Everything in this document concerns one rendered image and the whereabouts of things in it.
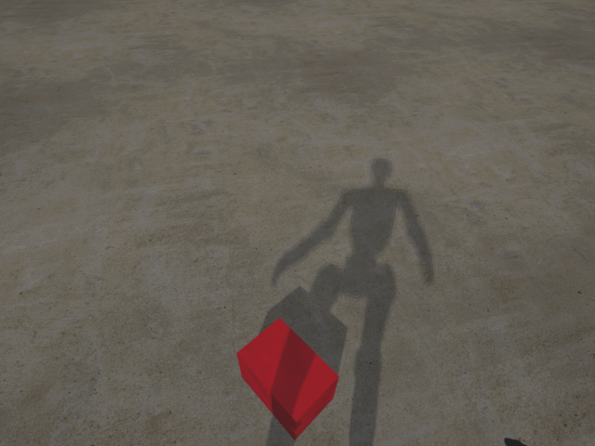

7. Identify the carton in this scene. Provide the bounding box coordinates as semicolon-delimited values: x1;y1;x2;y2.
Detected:
237;318;339;439

